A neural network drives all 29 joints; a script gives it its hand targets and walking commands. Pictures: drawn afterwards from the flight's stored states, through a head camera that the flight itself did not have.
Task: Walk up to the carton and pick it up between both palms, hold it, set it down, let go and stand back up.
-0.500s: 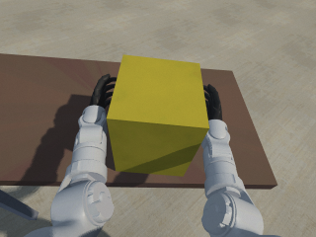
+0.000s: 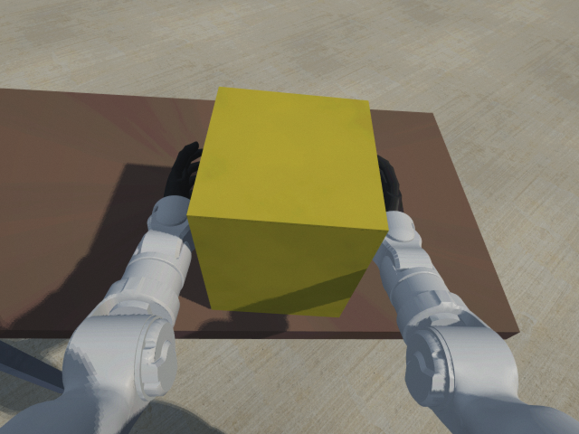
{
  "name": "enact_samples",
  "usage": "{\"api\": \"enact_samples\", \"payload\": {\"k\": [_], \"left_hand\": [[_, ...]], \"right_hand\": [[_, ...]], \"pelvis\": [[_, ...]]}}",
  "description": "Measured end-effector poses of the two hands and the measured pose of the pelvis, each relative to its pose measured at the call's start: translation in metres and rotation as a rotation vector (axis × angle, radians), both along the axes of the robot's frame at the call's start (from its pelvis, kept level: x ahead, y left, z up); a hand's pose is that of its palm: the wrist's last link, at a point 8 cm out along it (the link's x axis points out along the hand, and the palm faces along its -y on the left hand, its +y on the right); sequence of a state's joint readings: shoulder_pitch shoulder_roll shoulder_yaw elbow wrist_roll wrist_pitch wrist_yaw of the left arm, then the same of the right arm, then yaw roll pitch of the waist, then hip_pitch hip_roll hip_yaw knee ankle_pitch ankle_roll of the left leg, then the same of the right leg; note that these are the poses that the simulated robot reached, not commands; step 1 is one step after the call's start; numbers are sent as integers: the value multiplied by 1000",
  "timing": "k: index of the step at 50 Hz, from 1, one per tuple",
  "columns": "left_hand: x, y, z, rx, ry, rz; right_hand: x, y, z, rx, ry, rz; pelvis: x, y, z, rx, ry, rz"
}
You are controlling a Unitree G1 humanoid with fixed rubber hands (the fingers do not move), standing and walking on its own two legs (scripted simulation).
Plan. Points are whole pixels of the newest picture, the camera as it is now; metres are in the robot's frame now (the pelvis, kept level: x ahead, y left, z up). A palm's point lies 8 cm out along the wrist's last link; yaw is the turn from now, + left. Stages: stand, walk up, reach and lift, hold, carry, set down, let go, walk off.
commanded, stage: set down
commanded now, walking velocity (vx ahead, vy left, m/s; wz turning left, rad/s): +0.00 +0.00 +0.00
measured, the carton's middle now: (284, 212) +0.42 +0.04 +0.05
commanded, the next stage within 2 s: none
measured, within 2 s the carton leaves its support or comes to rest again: neither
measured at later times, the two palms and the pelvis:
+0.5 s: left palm (138, 224) +0.37 +0.23 +0.06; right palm (419, 235) +0.39 -0.15 +0.07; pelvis -0.03 +0.00 +0.00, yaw +2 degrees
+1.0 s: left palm (122, 288) +0.28 +0.23 +0.05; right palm (432, 294) +0.30 -0.16 +0.06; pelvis -0.02 -0.01 +0.00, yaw +3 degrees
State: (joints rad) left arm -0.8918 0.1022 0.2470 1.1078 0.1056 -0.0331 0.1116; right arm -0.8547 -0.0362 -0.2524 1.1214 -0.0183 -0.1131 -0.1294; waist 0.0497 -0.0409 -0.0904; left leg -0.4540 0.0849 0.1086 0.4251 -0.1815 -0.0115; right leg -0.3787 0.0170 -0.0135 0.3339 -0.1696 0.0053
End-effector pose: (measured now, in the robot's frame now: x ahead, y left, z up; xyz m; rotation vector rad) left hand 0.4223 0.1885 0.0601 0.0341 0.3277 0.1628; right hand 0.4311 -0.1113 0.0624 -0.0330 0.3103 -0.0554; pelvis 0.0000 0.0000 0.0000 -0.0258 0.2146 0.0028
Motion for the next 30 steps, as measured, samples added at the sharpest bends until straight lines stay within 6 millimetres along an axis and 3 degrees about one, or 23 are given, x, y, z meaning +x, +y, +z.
{"api": "enact_samples", "payload": {"k": [6,9,18,30], "left_hand": [[4,12,8,16,-34,13],[-2,18,8,15,-27,4],[-27,34,1,-17,-51,3],[-73,44,1,-14,-46,9]], "right_hand": [[17,-2,22,7,-81,7],[16,-9,26,-7,-74,-1],[-16,-37,12,-26,-23,-41],[-60,-37,6,24,-24,2]], "pelvis": [[-2,1,-4,-13,60,3],[-5,1,-3,-12,38,13],[-17,-3,-4,-9,5,30],[-36,-5,-3,1,-56,44]]}}
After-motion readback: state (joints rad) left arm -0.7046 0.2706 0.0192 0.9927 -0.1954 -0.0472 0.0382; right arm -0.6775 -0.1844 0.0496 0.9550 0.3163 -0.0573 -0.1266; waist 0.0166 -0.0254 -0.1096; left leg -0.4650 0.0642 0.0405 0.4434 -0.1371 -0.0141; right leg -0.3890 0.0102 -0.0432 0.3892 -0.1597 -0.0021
